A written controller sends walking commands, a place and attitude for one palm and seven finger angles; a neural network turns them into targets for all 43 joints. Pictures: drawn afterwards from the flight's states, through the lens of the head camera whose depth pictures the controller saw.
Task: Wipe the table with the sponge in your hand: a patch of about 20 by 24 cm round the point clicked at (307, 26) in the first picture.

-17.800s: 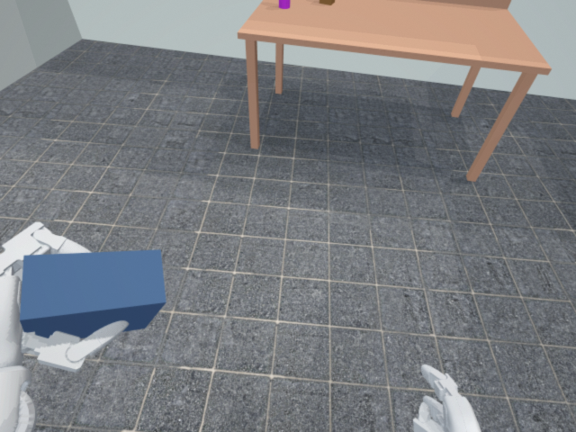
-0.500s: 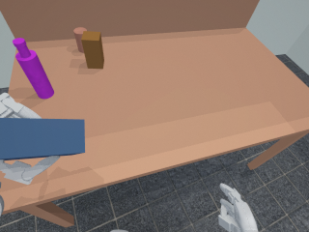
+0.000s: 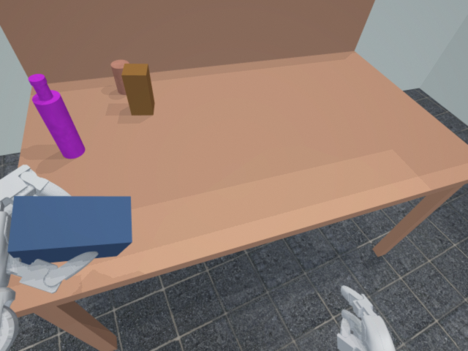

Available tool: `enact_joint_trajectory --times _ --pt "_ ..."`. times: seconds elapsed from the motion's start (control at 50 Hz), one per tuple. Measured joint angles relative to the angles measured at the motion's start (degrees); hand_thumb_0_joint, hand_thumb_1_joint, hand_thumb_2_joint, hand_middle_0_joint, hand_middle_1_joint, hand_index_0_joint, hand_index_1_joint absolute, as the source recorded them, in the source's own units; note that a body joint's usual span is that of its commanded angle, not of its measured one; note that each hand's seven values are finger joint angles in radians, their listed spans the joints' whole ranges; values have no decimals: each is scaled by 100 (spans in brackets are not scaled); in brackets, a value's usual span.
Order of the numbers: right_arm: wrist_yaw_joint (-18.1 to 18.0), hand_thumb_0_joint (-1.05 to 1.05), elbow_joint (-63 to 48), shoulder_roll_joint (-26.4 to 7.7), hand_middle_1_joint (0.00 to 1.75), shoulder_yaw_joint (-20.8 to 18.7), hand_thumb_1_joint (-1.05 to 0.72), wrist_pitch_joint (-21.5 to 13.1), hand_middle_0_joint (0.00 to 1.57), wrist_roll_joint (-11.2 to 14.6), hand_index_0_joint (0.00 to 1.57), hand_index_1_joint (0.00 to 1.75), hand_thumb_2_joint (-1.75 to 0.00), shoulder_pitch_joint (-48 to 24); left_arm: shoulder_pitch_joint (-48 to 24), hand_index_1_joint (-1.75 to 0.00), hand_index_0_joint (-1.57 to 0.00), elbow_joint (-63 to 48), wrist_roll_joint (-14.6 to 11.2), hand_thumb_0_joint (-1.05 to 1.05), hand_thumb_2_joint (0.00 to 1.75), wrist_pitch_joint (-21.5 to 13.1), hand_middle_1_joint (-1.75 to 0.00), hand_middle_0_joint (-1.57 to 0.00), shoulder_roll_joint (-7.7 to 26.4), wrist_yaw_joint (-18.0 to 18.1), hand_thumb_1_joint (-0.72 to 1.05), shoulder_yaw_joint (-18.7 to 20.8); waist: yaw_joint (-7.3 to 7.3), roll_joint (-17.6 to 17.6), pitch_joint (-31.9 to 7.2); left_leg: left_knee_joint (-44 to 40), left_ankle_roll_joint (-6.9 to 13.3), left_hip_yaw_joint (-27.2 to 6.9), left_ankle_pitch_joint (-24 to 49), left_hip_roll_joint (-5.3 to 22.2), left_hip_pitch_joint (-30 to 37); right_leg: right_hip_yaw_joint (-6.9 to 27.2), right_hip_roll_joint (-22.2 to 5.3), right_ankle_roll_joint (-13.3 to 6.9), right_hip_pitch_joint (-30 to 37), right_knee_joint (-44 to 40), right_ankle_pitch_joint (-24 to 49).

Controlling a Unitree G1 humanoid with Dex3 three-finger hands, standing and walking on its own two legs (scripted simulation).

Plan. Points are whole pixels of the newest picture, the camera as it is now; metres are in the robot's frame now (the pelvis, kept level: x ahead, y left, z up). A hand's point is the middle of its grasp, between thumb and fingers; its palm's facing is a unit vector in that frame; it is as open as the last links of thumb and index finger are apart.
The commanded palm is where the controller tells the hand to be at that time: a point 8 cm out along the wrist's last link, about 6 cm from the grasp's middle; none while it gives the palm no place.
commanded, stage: come to a stop and stand still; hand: left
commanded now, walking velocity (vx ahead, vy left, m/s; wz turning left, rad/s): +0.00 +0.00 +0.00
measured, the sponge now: (91, 230) +0.23 +0.22 +0.14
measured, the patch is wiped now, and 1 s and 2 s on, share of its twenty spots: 0.00 0.00 0.00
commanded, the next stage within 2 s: look again from close up in 0.04 s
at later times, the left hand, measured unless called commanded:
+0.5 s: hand (65, 220) +0.23 +0.24 +0.16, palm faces +0.32 -0.88 -0.35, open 9.8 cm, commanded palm +0.18 +0.28 +0.18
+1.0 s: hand (69, 186) +0.28 +0.26 +0.15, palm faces +0.33 -0.85 -0.41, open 9.8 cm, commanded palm +0.22 +0.29 +0.18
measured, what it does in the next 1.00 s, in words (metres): stands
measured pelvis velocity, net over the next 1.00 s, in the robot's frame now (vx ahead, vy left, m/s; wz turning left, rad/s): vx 0.04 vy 0.01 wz -0.05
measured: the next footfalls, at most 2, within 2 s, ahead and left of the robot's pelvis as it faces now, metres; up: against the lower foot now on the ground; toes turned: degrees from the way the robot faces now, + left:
none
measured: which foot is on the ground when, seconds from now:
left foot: down 0.00-1.00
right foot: down 0.00-1.00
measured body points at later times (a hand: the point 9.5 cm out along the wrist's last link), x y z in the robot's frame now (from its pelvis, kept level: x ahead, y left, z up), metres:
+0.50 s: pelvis +0.01 +0.00 +0.00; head +0.01 +0.03 +0.45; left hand +0.21 +0.29 +0.18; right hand +0.19 -0.22 -0.05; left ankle +0.06 +0.08 -0.74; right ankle +0.05 -0.12 -0.74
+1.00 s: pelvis +0.04 +0.01 +0.00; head +0.08 +0.04 +0.45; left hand +0.26 +0.31 +0.18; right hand +0.19 -0.21 -0.08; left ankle +0.06 +0.08 -0.74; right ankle +0.05 -0.12 -0.74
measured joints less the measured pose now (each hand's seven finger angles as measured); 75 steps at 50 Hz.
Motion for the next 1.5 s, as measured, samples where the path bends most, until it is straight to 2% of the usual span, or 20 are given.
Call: enact_joint_trajectory --times 0.24,0.56,0.58,0.6,0.62,0.66,0.72,0.8,0.88,1.02,1.18,1.32,1.5 --pt "-95 1 -55 40 30 54 -90 55 21 -58 20 30 -90 18 59 -135 -77 -52 165 -1 103 113 -135 -77 -72 -3 -47 -45 -63 -11 -60 -27 2 97 -21 59 97 103 58 -3 85 -89 57" --pt "-166 1 -107 79 30 130 -90 204 21 -107 20 30 -90 -111 37 -135 -77 -24 203 -1 103 273 -135 -77 -177 -30 -47 -123 -21 25 -141 -151 25 170 -60 53 280 183 53 22 240 -201 36" --pt "-174 1 -156 85 30 77 -90 139 21 -180 20 30 -90 -43 -259 -135 -77 41 470 -1 103 265 -135 -77 24 -155 -47 -61 80 17 -107 -47 24 175 -114 83 188 159 64 24 185 -158 25" --pt "-178 1 -137 91 30 57 -90 81 21 -193 20 30 -90 -12 -711 -135 -77 297 572 -1 103 74 -135 -77 293 -257 -47 51 164 -4 -81 47 20 148 -100 99 70 110 70 16 83 -65 -4" --pt "-134 1 -76 111 30 42 -90 85 20 -178 20 30 -90 -47 -1104 -135 -77 597 528 -1 103 -68 -135 -77 442 -284 -47 194 225 -33 -35 86 16 148 -99 95 35 104 64 -9 23 24 -36" --pt "-34 1 -43 122 30 12 -90 115 21 -129 20 30 -90 -108 -1494 -135 -77 973 372 -1 104 -124 -135 -77 423 -227 -47 467 251 10 5 122 15 214 -136 102 44 169 67 -29 -21 119 -74" --pt "83 1 -96 109 30 -33 -90 89 21 -67 20 30 -90 -93 -1147 -135 -77 823 242 -1 104 -155 -135 -77 103 -78 -47 559 153 152 -10 116 39 359 -228 92 117 319 54 21 -22 169 -123" --pt "66 1 -70 125 30 -61 -90 74 21 -47 20 30 -90 73 -302 -135 -77 401 314 -1 104 -273 -135 -77 -216 -129 -47 77 80 222 -61 30 67 455 -309 50 205 423 15 92 22 128 -184" --pt "-39 1 77 203 30 -30 -90 101 21 -79 20 30 -90 169 -73 -135 -77 351 394 -1 104 -301 -135 -77 -140 -212 -47 -66 80 103 21 8 115 412 -340 39 250 382 9 111 102 70 -237" --pt "-52 1 151 232 30 -16 -90 25 21 -129 20 30 -90 19 -332 -135 -77 41 334 -1 104 -240 -135 -77 -18 -76 -47 242 67 -89 236 45 116 342 -469 -2 347 315 -30 120 232 87 -382" --pt "-24 1 -70 252 30 -64 -90 136 21 -124 20 30 -90 -339 -78 -135 -77 -266 272 -1 104 -222 -135 -77 23 -82 -47 212 -25 -104 124 53 127 374 -571 -2 396 351 -31 152 300 31 -433" --pt "-95 1 -202 250 30 -37 -90 252 20 -123 20 30 -90 -393 -21 -135 -77 -188 256 -1 104 -50 -135 -77 -8 -82 -47 168 44 -91 75 24 128 351 -551 -2 420 328 -30 150 342 -20 -410" --pt "-149 1 -119 234 30 -2 -90 318 21 -137 20 30 -90 -253 -119 -135 -77 -71 254 -1 104 -6 -135 -77 -191 -31 -47 50 110 -6 7 -34 114 322 -457 30 428 297 3 128 393 -159 -277"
